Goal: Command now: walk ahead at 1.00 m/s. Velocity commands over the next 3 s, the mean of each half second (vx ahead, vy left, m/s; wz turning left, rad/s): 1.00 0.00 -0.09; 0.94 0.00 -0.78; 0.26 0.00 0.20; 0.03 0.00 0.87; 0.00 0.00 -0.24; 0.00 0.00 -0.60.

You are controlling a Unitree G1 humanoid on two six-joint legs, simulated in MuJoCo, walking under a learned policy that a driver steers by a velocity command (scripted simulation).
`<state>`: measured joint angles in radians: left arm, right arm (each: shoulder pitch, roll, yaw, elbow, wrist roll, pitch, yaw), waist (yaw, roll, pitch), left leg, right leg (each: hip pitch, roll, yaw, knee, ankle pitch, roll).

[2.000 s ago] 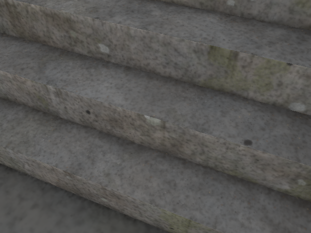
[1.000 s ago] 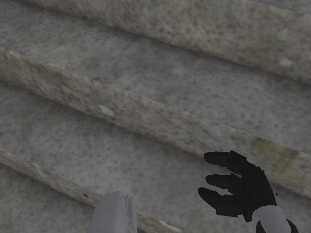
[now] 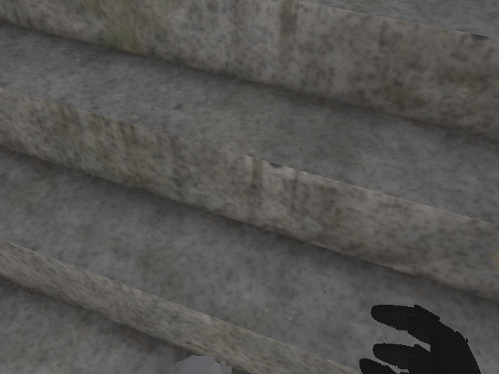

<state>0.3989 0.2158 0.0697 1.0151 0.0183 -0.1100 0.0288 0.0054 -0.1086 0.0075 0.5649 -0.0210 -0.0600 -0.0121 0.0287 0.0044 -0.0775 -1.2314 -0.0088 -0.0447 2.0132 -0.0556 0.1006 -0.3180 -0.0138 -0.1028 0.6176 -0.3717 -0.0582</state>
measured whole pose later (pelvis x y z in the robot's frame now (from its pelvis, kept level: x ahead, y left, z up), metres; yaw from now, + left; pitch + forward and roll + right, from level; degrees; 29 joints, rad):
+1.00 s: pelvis +0.56 +0.14 +0.35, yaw -25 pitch +2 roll -4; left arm 0.38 0.28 0.08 0.87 0.04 -0.03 0.04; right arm 0.12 -0.12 0.01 0.56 -0.08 -0.12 -0.01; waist 0.00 -0.04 -0.12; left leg -0.93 0.02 -0.15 2.26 -0.09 0.06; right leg -0.47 0.28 -0.09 0.99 -0.56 -0.21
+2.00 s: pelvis +0.80 -0.07 +0.63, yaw +10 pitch +7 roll +4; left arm 0.29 0.25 0.03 0.75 0.09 0.00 -0.02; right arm 0.17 -0.28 -0.05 0.71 0.04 -0.04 0.05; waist 0.02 0.01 -0.18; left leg -0.98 -0.12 -0.12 1.88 -0.23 -0.03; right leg -0.22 -0.09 -0.24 0.47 -0.38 -0.06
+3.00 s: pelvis +0.77 -0.12 +0.62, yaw -18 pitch +6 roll +0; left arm 0.38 0.17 -0.04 0.81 0.01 0.01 -0.09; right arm 0.12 -0.23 -0.06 0.76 0.02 -0.04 0.05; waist 0.05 0.03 -0.14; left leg -0.88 -0.02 -0.06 1.87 -0.29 -0.04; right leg -0.32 0.05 0.00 0.54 -0.32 -0.06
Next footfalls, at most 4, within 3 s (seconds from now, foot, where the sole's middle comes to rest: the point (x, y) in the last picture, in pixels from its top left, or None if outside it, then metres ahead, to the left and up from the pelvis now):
0.28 left None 0.38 0.24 -0.56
0.82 right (209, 277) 0.57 0.13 -0.35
1.18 left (203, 102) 0.88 0.16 -0.15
1.72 right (346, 141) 0.77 -0.14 -0.15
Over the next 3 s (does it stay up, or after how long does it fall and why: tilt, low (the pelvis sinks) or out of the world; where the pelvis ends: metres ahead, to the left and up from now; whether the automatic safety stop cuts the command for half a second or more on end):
stays up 0.77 -0.12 0.62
